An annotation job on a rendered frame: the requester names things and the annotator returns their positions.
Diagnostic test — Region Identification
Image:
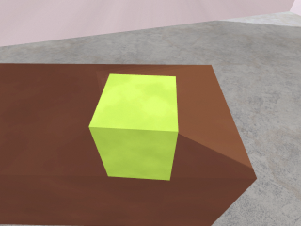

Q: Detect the carton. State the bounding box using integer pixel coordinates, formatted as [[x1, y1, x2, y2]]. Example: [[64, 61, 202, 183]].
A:
[[88, 73, 179, 181]]

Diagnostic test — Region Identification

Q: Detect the pedestal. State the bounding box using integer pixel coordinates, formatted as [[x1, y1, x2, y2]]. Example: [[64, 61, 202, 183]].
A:
[[0, 63, 257, 226]]

